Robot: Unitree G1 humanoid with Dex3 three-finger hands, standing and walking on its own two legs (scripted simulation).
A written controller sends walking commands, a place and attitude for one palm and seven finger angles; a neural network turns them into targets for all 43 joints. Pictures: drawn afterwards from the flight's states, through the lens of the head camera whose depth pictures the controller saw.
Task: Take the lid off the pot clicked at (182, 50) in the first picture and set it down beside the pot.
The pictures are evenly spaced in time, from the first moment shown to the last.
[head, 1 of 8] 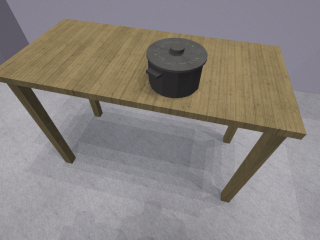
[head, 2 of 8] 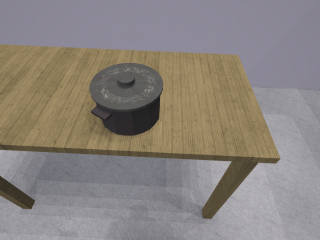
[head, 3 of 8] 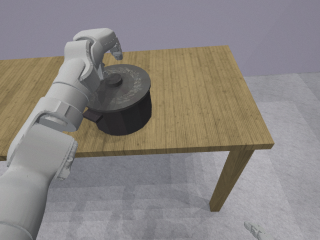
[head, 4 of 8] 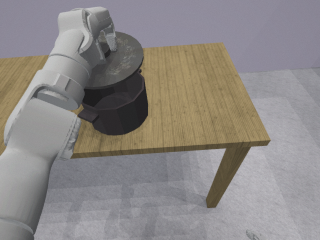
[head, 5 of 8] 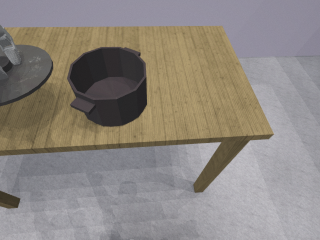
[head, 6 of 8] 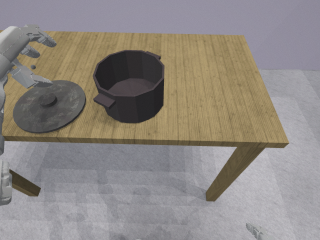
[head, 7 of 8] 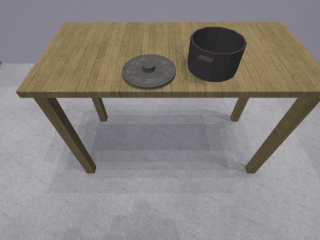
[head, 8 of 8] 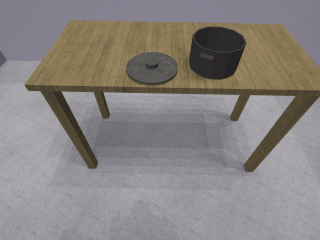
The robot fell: no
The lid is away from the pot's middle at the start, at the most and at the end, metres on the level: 0.00 0.26 0.26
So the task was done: yes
